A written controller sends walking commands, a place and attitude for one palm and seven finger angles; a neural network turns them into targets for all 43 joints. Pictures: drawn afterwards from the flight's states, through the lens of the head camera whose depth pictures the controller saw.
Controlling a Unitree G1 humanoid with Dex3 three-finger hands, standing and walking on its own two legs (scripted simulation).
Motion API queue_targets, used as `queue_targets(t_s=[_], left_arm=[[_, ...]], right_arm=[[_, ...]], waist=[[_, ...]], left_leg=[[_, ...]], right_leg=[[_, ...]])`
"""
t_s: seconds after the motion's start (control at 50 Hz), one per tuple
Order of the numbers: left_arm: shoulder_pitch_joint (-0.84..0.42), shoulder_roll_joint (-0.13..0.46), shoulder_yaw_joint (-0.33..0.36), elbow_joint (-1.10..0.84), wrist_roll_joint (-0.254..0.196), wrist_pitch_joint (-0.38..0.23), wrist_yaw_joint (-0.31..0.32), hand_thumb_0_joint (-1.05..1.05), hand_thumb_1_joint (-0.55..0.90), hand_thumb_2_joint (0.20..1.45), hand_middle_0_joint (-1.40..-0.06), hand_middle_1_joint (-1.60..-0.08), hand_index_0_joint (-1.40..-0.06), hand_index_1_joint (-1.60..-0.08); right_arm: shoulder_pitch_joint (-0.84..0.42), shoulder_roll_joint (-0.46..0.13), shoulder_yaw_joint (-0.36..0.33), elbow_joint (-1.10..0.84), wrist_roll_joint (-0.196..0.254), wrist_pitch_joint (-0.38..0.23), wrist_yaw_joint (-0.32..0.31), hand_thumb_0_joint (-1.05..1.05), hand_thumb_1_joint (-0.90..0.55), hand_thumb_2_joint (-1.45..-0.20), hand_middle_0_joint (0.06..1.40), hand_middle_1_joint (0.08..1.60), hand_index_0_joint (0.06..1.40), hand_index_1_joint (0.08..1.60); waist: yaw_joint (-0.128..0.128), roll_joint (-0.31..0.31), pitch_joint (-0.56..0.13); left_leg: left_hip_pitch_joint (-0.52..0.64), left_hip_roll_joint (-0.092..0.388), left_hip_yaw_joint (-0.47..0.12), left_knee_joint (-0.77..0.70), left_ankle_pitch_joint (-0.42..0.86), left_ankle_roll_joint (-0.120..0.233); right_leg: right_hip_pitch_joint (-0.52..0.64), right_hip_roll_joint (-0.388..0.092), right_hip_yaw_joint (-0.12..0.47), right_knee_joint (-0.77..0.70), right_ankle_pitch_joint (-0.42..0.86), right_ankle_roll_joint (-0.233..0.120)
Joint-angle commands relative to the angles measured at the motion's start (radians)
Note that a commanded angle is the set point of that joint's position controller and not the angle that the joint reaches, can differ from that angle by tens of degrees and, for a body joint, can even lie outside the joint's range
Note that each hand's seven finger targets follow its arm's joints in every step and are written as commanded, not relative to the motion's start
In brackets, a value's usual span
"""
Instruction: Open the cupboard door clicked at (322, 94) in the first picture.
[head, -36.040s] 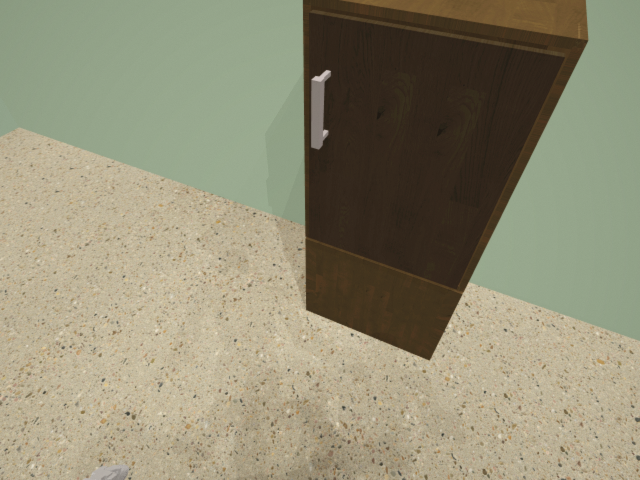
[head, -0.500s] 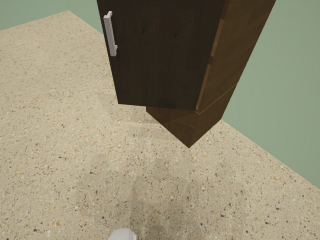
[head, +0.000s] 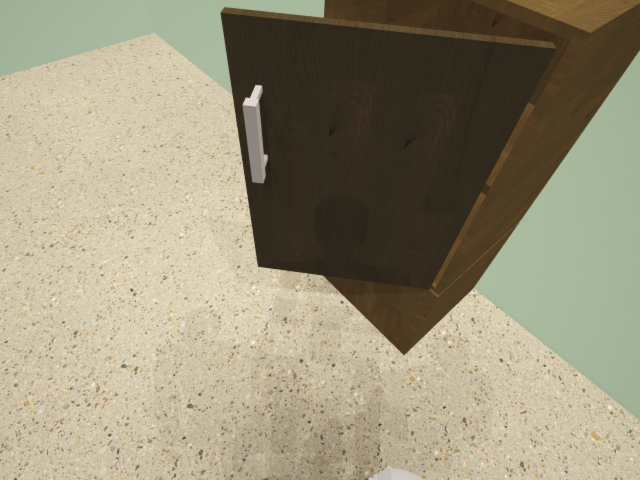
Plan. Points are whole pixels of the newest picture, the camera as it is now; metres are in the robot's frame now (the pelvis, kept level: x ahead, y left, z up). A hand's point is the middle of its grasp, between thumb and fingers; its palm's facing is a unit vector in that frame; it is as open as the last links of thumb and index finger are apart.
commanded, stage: come to a stop and stand still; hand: left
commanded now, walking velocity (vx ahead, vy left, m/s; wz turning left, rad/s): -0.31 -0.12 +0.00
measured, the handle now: (258, 136) +0.58 +0.15 +0.08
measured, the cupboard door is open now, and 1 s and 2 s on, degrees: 41 41 41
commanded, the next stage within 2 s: look again from close up in 1.04 s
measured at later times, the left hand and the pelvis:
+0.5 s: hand out of the picture +0.10 +0.16 -0.17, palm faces +0.03 -0.98 -0.21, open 7.4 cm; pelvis +0.02 -0.02 +0.00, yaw +0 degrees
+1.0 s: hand out of the picture +0.00 +0.22 -0.16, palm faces +0.00 -0.97 -0.25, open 7.4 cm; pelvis -0.02 +0.03 +0.00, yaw -2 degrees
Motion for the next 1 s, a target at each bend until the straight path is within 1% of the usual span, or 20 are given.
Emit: queue_targets(t_s=[0.0,0.12,0.14,0.16,0.18,0.2,0.26,0.38,0.44,0.48,0.5,0.54,0.56,0.6,0.64,0.7,0.74,0.8,0.9,0.98], left_arm=[[0.115,0.029,0.008,-0.028,0.001,0.03,0.011,0.0,0.9,0.9,-0.2,-0.3,-0.2,-0.3],[0.08,0.104,0.032,-0.09,0.008,0.044,0.009,0.0,0.9,0.9,-0.2,-0.3,-0.2,-0.3],[0.087,0.139,0.035,-0.094,0.012,0.033,0.012,0.0,0.9,0.9,-0.2,-0.3,-0.2,-0.3],[0.072,0.192,0.039,-0.104,0.019,0.023,0.015,0.0,0.9,0.9,-0.2,-0.3,-0.2,-0.3],[0.064,0.234,0.042,-0.102,0.013,0.016,0.017,0.0,0.9,0.9,-0.2,-0.3,-0.2,-0.3],[0.054,0.238,0.037,-0.108,0.008,0.013,0.022,0.0,0.9,0.9,-0.2,-0.3,-0.2,-0.3],[-0.021,0.201,0.036,-0.12,0.005,0.016,0.038,0.0,0.9,0.9,-0.2,-0.3,-0.2,-0.3],[-0.004,0.224,0.05,-0.123,0.009,0.015,0.04,0.0,0.9,0.9,-0.2,-0.3,-0.2,-0.3],[-0.026,0.227,0.051,-0.114,0.011,0.017,0.036,0.0,0.9,0.9,-0.2,-0.3,-0.2,-0.3],[-0.052,0.211,0.045,-0.115,-0.001,0.023,0.03,0.0,0.9,0.9,-0.2,-0.3,-0.2,-0.3],[-0.024,0.208,0.024,-0.13,-0.008,0.012,0.071,0.0,0.9,0.9,-0.2,-0.3,-0.2,-0.3],[-0.025,0.139,0.002,-0.168,-0.006,0.036,0.053,0.0,0.9,0.9,-0.2,-0.3,-0.2,-0.3],[-0.014,0.119,0.005,-0.171,-0.002,0.038,0.046,0.0,0.9,0.9,-0.2,-0.3,-0.2,-0.3],[-0.042,0.128,0.0,-0.162,0.011,0.059,0.032,0.0,0.9,0.9,-0.2,-0.3,-0.2,-0.3],[-0.005,0.113,-0.003,-0.152,0.016,0.054,0.019,0.0,0.9,0.9,-0.2,-0.3,-0.2,-0.3],[0.056,0.107,-0.01,-0.138,0.011,0.03,0.013,0.0,0.9,0.9,-0.2,-0.3,-0.2,-0.3],[0.029,0.137,-0.014,-0.146,0.009,0.008,0.014,0.0,0.9,0.9,-0.2,-0.3,-0.2,-0.3],[0.001,0.142,-0.016,-0.151,0.005,-0.001,0.017,0.0,0.9,0.9,-0.2,-0.3,-0.2,-0.3],[0.032,0.136,-0.02,-0.138,0.006,0.011,0.015,0.0,0.9,0.9,-0.2,-0.3,-0.2,-0.3],[0.061,0.131,-0.024,-0.109,0.006,0.008,0.014,0.0,0.9,0.9,-0.2,-0.3,-0.2,-0.3]], right_arm=[[0.076,-0.139,-0.025,-0.009,-0.002,0.031,-0.008,0.0,-0.9,-0.9,0.2,0.3,0.2,0.3],[0.058,-0.181,-0.051,-0.012,-0.002,0.077,-0.009,0.0,-0.9,-0.9,0.2,0.3,0.2,0.3],[0.076,-0.164,-0.052,-0.014,0.002,0.081,-0.007,0.0,-0.9,-0.9,0.2,0.3,0.2,0.3],[0.105,-0.135,-0.054,-0.016,0.012,0.084,-0.001,0.0,-0.9,-0.9,0.2,0.3,0.2,0.3],[0.124,-0.094,-0.047,-0.022,0.019,0.094,0.007,0.0,-0.9,-0.9,0.2,0.3,0.2,0.3],[0.111,-0.093,-0.046,-0.02,0.023,0.11,0.007,0.0,-0.9,-0.9,0.2,0.3,0.2,0.3],[0.075,-0.094,-0.043,-0.015,0.017,0.121,0.01,0.0,-0.9,-0.9,0.2,0.3,0.2,0.3],[0.042,-0.087,-0.033,-0.023,0.018,0.109,0.022,0.0,-0.9,-0.9,0.2,0.3,0.2,0.3],[0.096,-0.076,-0.032,-0.008,0.019,0.103,0.022,0.0,-0.9,-0.9,0.2,0.3,0.2,0.3],[0.153,-0.087,-0.031,0.014,0.016,0.096,0.023,0.0,-0.9,-0.9,0.2,0.3,0.2,0.3],[0.138,-0.169,-0.054,-0.071,0.026,0.075,0.025,0.0,-0.9,-0.9,0.2,0.3,0.2,0.3],[0.06,-0.173,-0.042,-0.145,-0.004,0.067,0.021,0.0,-0.9,-0.9,0.2,0.3,0.2,0.3],[0.055,-0.189,-0.041,-0.165,-0.014,0.079,0.019,0.0,-0.9,-0.9,0.2,0.3,0.2,0.3],[0.041,-0.162,-0.032,-0.184,-0.008,0.077,0.013,0.0,-0.9,-0.9,0.2,0.3,0.2,0.3],[0.033,-0.157,-0.023,-0.2,-0.008,0.073,0.016,0.0,-0.9,-0.9,0.2,0.3,0.2,0.3],[0.042,-0.161,-0.018,-0.199,0.001,0.064,0.018,0.0,-0.9,-0.9,0.2,0.3,0.2,0.3],[0.092,-0.13,-0.009,-0.186,0.008,0.059,0.019,0.0,-0.9,-0.9,0.2,0.3,0.2,0.3],[0.145,-0.14,-0.015,-0.156,0.008,0.05,0.02,0.0,-0.9,-0.9,0.2,0.3,0.2,0.3],[0.115,-0.161,-0.01,-0.125,0.0,0.041,0.023,0.0,-0.9,-0.9,0.2,0.3,0.2,0.3],[0.122,-0.154,-0.001,-0.097,0.001,0.038,0.023,0.0,-0.9,-0.9,0.2,0.3,0.2,0.3]], waist=[[-0.008,0.131,-0.121],[0.007,0.188,-0.073],[0.009,0.086,-0.078],[-0.006,-0.054,-0.115],[-0.012,-0.186,-0.141],[0.004,-0.156,-0.17],[-0.013,-0.147,-0.127],[0.019,-0.125,-0.19],[-0.006,-0.138,-0.192],[-0.041,-0.118,-0.168],[-0.074,0.17,-0.329],[-0.018,0.411,-0.223],[-0.017,0.328,-0.143],[-0.022,0.315,0.021],[0.001,0.188,0.072],[0.013,0.027,0.027],[-0.029,-0.006,0.001],[-0.058,-0.127,-0.093],[-0.03,0.072,-0.018],[-0.019,0.078,-0.025]], left_leg=[[0.005,0.286,-0.136,-0.109,0.625,0.092],[-0.014,0.259,-0.167,0.001,0.444,0.051],[-0.029,0.201,-0.138,0.075,0.35,0.009],[-0.082,0.093,-0.058,0.199,0.142,-0.051],[-0.117,-0.007,-0.019,0.373,-0.304,-0.088],[-0.11,-0.006,-0.102,0.534,-0.437,-0.082],[-0.223,0.003,-0.162,0.671,-0.376,-0.093],[-0.173,-0.01,-0.12,0.382,-0.32,-0.12],[-0.068,-0.015,-0.088,0.155,-0.214,-0.116],[0.107,-0.01,-0.079,-0.042,-0.006,-0.101],[0.107,0.061,-0.048,-0.02,0.042,-0.095],[0.05,0.206,-0.241,-0.063,0.245,-0.001],[-0.01,0.234,-0.221,-0.064,0.204,0.041],[-0.145,0.218,-0.278,-0.163,0.113,0.057],[-0.214,0.195,-0.262,-0.175,-0.018,0.064],[-0.163,0.149,-0.234,-0.117,-0.153,0.034],[-0.073,0.077,-0.197,-0.081,-0.139,0.007],[0.052,0.076,-0.177,-0.059,-0.066,0.004],[-0.05,0.12,-0.238,-0.212,-0.227,0.01],[-0.06,0.115,-0.231,-0.228,-0.229,0.008]], right_leg=[[0.156,0.012,-0.015,-0.207,0.057,0.016],[0.206,0.032,-0.012,-0.423,0.211,-0.016],[0.245,-0.007,0.047,-0.501,0.451,-0.033],[0.286,-0.147,0.2,-0.518,0.748,-0.1],[0.291,-0.305,0.282,-0.598,0.928,-0.208],[0.267,-0.341,0.292,-0.629,0.896,-0.264],[0.318,-0.261,0.216,-0.594,0.965,-0.243],[0.444,-0.233,0.179,-0.569,0.95,-0.216],[0.401,-0.206,0.169,-0.548,0.805,-0.186],[0.249,-0.161,0.141,-0.53,0.544,-0.117],[0.368,-0.133,0.115,-0.413,0.608,-0.083],[0.16,0.007,0.002,-0.308,0.044,-0.047],[0.118,0.028,-0.012,-0.323,-0.023,-0.043],[0.082,0.052,0.004,-0.203,-0.085,-0.039],[0.101,0.05,0.011,-0.223,-0.01,-0.04],[0.162,0.035,0.062,-0.451,0.115,-0.041],[0.115,-0.029,0.175,-0.555,0.146,-0.082],[0.1,-0.022,0.169,-0.566,0.126,-0.07],[0.136,0.015,0.106,-0.538,0.089,-0.054],[0.171,0.005,0.103,-0.556,0.111,-0.055]])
